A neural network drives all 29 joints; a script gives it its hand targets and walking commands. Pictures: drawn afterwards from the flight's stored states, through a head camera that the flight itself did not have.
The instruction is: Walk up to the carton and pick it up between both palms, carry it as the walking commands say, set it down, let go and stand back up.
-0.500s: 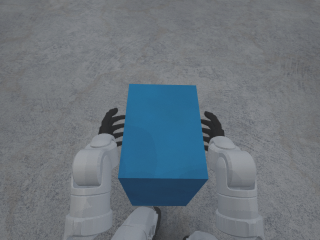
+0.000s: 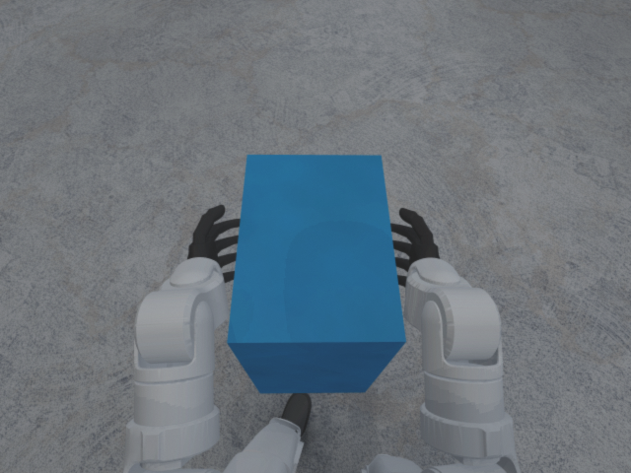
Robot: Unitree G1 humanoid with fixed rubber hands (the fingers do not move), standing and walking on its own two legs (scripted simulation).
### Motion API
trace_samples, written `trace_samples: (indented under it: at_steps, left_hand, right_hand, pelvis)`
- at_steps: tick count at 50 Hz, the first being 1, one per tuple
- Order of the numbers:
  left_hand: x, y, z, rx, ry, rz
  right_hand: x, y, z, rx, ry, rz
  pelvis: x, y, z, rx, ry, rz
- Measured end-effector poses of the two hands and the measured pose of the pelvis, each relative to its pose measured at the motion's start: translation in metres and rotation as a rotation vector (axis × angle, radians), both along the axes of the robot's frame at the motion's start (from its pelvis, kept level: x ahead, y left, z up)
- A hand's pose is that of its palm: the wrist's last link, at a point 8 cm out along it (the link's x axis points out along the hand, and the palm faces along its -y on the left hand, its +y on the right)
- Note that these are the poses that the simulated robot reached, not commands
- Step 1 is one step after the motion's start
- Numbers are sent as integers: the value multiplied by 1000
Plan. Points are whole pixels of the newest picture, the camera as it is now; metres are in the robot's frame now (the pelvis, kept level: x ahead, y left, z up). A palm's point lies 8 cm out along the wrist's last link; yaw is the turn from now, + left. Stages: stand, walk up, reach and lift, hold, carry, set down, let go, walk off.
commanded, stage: carry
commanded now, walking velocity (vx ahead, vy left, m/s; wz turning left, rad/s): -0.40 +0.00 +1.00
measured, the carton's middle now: (313, 288) +0.32 +0.03 +0.00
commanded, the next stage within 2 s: none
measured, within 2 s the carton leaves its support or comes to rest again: neither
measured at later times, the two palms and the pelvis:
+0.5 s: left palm out of the picture -0.03 +0.28 +0.07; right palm out of the picture +0.10 +0.08 +0.08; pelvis -0.22 +0.01 +0.00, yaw +30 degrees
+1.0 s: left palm out of the picture -0.40 +0.24 +0.07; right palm out of the picture -0.19 +0.12 +0.08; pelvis -0.43 -0.08 +0.01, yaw +59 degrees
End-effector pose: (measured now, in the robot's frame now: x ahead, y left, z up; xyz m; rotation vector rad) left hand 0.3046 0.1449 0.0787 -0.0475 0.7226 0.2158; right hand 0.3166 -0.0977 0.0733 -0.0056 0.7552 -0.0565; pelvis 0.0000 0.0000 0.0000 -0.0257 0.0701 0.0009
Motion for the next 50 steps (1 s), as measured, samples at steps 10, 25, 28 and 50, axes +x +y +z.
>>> trace_samples:
  at_steps: [10, 25, 28, 50]
  left_hand:
    - [-111, 49, 19, 14, -7, 110]
    - [-338, 139, -4, -24, 19, 506]
    - [-378, 136, 1, 11, 14, 563]
    - [-703, 96, -7, -55, 47, 999]
  right_hand:
    - [-81, 52, 20, 7, -11, 119]
    - [-221, 176, 2, -35, 13, 520]
    - [-248, 182, 0, 7, 6, 571]
    - [-502, 221, 3, -69, 25, 1026]
  pelvis:
    - [-83, 16, 10, 72, -31, 240]
    - [-223, 11, 3, 4, -6, 515]
    - [-248, -2, 1, 3, -10, 574]
    - [-429, -85, 8, 12, -12, 1036]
